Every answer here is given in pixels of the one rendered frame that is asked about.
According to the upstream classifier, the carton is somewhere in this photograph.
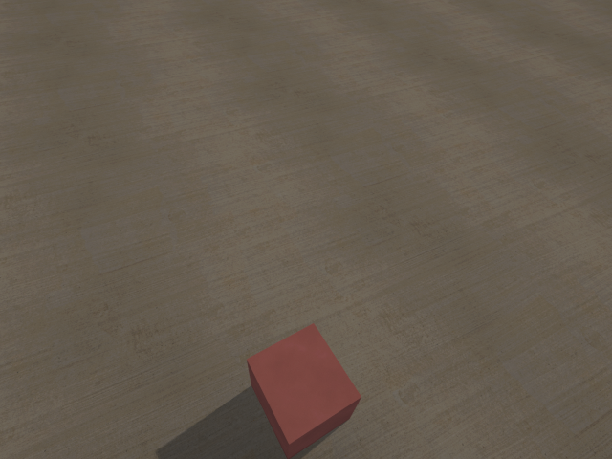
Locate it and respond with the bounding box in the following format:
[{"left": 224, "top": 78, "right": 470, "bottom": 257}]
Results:
[{"left": 247, "top": 323, "right": 361, "bottom": 459}]

